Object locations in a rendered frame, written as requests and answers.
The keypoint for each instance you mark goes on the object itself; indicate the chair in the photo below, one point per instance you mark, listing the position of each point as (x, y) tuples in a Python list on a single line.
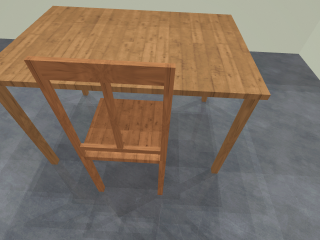
[(122, 130)]

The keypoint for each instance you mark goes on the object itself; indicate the table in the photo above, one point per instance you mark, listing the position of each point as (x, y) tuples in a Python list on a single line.
[(210, 55)]

